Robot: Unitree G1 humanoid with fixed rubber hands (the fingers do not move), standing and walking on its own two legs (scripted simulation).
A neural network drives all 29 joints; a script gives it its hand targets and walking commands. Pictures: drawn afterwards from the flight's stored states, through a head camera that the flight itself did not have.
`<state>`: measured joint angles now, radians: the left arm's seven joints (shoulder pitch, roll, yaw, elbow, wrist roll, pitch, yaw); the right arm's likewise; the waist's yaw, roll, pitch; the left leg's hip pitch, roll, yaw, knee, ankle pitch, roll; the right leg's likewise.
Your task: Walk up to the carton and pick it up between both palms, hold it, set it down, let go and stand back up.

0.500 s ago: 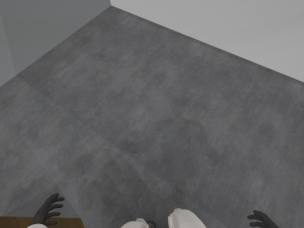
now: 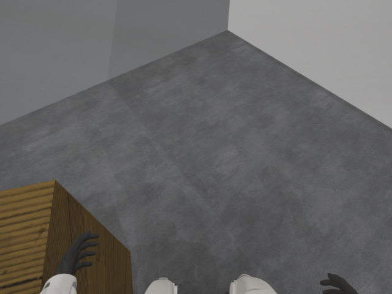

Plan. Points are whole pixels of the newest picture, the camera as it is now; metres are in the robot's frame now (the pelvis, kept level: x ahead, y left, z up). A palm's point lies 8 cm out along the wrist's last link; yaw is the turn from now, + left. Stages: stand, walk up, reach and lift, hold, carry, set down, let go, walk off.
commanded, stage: walk up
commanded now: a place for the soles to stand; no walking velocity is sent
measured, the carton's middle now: out of the picture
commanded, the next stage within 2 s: none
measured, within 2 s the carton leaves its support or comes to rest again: neither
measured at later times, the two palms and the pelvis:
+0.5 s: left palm out of the picture +0.08 +0.24 -0.03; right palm out of the picture +0.04 -0.28 -0.13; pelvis -0.10 -0.03 +0.00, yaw +13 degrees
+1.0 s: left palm out of the picture -0.14 +0.19 -0.03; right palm out of the picture +0.10 -0.33 -0.10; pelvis -0.15 -0.14 -0.01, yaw +32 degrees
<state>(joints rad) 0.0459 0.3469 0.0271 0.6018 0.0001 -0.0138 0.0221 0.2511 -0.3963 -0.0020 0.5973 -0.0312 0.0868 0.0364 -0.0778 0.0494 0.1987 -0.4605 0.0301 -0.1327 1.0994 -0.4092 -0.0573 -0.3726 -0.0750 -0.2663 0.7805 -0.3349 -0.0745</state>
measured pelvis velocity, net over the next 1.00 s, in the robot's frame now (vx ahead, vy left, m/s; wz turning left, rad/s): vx -0.15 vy -0.14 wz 0.56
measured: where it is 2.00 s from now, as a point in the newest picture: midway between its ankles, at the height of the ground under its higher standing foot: outside the picture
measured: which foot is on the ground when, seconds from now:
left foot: up 0.00-0.04, down 0.06-0.36, up 0.38-0.70, down 0.72-0.88, up 0.90-1.00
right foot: down 0.00-0.08, up 0.10-0.32, down 0.34-0.74, up 0.76-0.86, down 0.88-1.00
